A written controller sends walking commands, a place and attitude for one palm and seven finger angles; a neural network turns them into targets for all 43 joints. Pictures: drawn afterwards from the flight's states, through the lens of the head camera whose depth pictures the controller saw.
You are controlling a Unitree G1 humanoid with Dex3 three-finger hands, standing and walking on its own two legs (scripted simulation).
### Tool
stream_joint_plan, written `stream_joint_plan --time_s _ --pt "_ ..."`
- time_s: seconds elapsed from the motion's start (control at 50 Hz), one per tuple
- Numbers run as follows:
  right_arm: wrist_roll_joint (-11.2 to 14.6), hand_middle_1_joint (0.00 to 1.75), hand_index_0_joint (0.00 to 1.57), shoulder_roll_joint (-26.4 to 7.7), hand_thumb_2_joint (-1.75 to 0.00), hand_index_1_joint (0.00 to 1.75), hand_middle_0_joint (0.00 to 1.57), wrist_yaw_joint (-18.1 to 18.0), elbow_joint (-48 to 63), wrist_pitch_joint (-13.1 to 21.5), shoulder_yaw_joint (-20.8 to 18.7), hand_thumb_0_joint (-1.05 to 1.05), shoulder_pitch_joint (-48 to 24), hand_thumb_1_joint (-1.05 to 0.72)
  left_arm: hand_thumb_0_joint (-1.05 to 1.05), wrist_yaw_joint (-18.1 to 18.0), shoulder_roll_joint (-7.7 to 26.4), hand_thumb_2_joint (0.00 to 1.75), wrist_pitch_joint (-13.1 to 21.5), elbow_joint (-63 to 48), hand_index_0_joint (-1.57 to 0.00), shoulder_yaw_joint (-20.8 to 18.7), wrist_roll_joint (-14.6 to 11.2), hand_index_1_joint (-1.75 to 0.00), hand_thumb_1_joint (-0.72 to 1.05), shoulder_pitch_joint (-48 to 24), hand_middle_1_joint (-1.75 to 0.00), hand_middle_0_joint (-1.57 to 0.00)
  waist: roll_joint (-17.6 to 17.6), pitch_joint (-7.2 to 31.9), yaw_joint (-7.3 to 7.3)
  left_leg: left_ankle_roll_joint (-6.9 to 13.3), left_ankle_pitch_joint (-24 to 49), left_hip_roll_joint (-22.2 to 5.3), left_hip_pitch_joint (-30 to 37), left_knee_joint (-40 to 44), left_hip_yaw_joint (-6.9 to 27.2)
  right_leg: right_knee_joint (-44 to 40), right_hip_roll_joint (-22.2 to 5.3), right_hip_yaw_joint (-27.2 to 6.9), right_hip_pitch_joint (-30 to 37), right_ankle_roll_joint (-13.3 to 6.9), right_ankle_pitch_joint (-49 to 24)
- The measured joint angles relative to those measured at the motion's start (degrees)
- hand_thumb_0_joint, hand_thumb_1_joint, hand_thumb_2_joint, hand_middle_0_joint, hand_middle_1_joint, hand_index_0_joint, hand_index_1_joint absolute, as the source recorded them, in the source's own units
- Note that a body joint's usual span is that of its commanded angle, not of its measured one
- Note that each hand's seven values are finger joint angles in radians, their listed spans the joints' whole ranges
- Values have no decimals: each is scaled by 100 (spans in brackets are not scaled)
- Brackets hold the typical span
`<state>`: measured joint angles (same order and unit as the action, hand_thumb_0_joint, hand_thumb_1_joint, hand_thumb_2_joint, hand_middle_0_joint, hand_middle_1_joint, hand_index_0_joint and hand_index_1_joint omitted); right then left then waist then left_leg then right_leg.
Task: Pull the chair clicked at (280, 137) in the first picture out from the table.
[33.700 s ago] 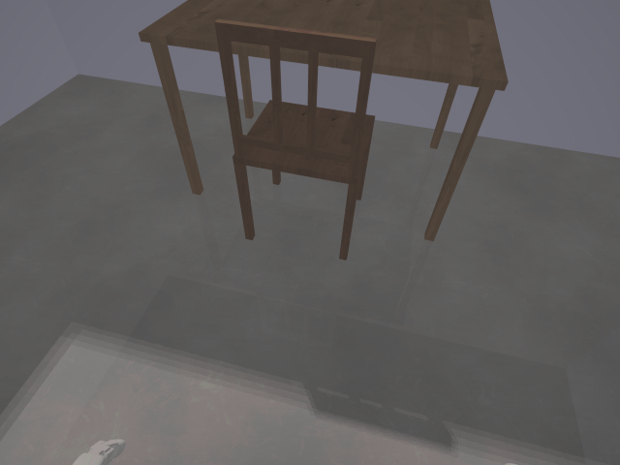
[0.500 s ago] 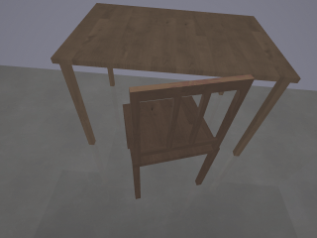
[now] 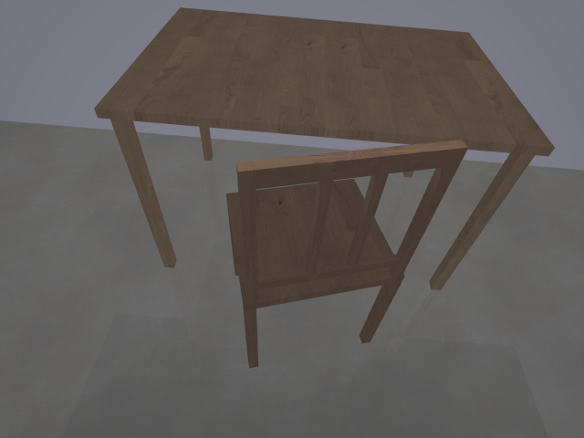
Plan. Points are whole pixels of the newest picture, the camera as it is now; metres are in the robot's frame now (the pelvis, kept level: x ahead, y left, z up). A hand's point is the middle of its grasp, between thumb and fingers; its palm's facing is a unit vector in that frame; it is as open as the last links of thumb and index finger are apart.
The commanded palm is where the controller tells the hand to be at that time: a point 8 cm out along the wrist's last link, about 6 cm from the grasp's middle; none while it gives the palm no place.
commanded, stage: look again from close up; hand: left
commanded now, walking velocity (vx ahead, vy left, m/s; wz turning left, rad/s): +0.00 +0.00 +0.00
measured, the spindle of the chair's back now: (317, 231) +0.54 -0.02 -0.10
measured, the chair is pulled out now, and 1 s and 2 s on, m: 0.12 0.12 0.12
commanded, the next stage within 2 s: shuffle to correct the standing spot in 0.48 s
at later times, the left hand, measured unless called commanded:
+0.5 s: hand out of the picture -0.04 +0.14 -0.18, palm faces +0.05 -0.99 -0.13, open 7.4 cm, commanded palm none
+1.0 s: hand out of the picture +0.01 +0.11 -0.18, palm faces +0.18 -0.96 -0.22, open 7.4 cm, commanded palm none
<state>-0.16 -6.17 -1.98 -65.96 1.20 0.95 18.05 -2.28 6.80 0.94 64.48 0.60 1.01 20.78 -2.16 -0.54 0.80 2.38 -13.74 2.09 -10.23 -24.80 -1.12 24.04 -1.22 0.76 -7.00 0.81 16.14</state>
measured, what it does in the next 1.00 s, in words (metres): shifts its weight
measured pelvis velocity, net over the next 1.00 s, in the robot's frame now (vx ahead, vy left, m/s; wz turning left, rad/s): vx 0.04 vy -0.07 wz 0.16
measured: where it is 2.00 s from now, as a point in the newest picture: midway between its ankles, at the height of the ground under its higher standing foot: outside the picture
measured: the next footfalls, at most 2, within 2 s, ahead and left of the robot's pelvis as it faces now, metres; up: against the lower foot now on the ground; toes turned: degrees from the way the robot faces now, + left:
left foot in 1.30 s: +0.17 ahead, -0.02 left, +0.00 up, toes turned +18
right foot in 1.68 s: +0.24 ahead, -0.33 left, +0.00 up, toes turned +16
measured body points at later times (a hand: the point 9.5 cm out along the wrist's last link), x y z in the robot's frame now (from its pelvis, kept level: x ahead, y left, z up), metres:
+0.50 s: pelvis +0.00 +0.00 +0.00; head +0.01 +0.01 +0.45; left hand -0.04 +0.20 -0.17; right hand -0.02 -0.21 -0.16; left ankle +0.00 +0.09 -0.74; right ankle -0.04 -0.13 -0.74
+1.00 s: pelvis +0.04 -0.07 -0.01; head +0.06 -0.07 +0.44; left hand +0.00 +0.16 -0.16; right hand +0.00 -0.29 -0.17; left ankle -0.01 +0.07 -0.72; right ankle +0.00 -0.13 -0.74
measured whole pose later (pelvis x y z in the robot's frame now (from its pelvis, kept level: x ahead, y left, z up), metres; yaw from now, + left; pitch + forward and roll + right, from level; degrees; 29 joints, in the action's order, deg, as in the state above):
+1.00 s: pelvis +0.04 -0.07 -0.01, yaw +9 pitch +2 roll +2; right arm -1.2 -6.5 -1.9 -66.0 -0.5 -2.1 23.0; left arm -1.2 9.3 1.2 59.2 -2.4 1.9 19.5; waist -1.4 0.1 -0.8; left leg 1.9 -25.4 1.0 -19.5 -43.4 2.4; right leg 30.5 0.9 7.1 -11.5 -4.9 20.9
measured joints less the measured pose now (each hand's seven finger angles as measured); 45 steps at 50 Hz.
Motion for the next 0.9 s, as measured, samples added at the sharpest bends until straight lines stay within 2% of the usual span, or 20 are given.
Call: stream_joint_plan --time_s 0.62,0.7,0.8,0.86,0.9 --pt "-3 30 20 3 -89 30 20 -13 3 4 4 1 9 -92 0 3 3 90 9 31 -20 -14 2 -30 91 10 -30 -20 7 -8 4 -27 13 -13 35 46 32 -52 15 31 46 -24 -6" --pt "-22 30 20 49 -89 30 20 15 21 -24 -32 1 49 -92 0 37 49 90 -36 3 -20 -47 34 -30 91 22 -30 -20 -53 27 -51 -26 -33 39 -22 -26 76 169 -37 80 -57 -40 131" --pt "-68 30 20 147 -89 30 20 28 79 -63 -141 1 192 -91 0 97 194 90 -144 -100 -20 -146 121 -30 91 27 -30 -20 -196 108 -120 -41 -127 131 -218 -148 167 834 -98 155 -468 -178 610" --pt "-106 30 20 160 -89 30 20 12 124 -31 -196 1 286 -91 0 134 266 90 -175 -200 -19 -214 133 -29 91 -44 -30 -20 -206 71 -195 -102 -146 143 -314 -168 287 1285 -29 141 -808 -214 847" --pt "-123 30 20 126 -89 30 20 0 135 -19 -227 1 356 -91 0 157 284 90 -148 -289 -19 -253 116 -29 91 -114 -30 -20 -147 19 -236 -193 -170 125 -357 -216 423 1130 25 140 -880 -212 779"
